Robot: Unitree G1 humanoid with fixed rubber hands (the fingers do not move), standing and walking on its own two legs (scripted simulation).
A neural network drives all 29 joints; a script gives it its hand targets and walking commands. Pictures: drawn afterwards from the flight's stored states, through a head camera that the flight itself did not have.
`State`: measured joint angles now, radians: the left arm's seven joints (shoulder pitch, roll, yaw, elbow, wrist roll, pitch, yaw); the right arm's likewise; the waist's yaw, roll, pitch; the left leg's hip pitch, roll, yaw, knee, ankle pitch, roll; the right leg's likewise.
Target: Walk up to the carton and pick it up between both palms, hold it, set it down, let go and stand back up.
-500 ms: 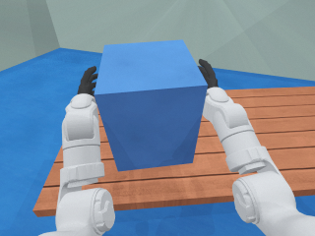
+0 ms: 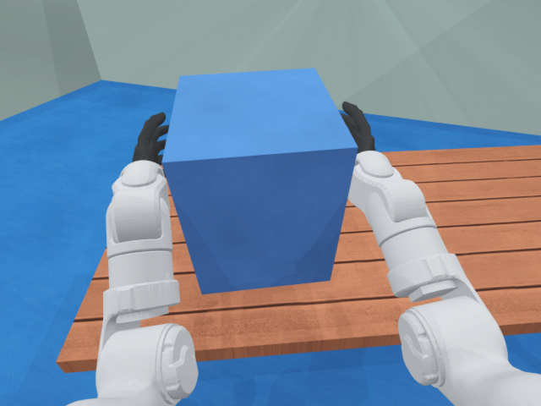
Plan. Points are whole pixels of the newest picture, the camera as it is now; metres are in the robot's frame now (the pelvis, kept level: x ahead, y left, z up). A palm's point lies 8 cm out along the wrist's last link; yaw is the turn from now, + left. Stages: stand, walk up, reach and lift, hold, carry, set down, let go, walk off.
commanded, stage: hold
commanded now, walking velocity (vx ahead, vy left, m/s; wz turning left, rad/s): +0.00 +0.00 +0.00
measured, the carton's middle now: (257, 182) +0.38 +0.00 +0.20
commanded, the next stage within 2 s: set down in 0.66 s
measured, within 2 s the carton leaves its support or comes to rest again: neither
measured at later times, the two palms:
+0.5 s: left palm (149, 170) +0.37 +0.15 +0.24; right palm (358, 155) +0.36 -0.14 +0.25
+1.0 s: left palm (146, 159) +0.37 +0.15 +0.26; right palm (355, 152) +0.37 -0.14 +0.25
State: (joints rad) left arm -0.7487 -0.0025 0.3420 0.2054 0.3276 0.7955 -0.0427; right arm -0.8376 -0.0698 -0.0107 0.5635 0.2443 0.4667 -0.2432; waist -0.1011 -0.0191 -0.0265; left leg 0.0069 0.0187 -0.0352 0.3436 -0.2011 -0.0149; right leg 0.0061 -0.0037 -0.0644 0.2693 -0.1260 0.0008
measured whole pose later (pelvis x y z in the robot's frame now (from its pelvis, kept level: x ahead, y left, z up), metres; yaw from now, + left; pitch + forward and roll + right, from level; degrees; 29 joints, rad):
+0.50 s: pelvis +0.00 +0.00 +0.00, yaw +0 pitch -8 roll -1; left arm -0.75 0.00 0.34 0.22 0.32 0.79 -0.04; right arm -0.84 -0.06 -0.02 0.57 0.23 0.47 -0.24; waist -0.10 -0.03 -0.03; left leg 0.00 0.02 -0.04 0.35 -0.20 -0.02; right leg 0.00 0.00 -0.07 0.27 -0.13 0.00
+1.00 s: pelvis +0.00 +0.00 +0.00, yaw +0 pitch -8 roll -1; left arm -0.79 -0.02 0.39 0.25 0.36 0.69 -0.06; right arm -0.84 -0.03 -0.08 0.61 0.14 0.33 -0.20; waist -0.09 -0.03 -0.02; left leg 0.01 0.02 -0.04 0.33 -0.20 -0.02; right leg 0.01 0.00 -0.07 0.26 -0.13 0.00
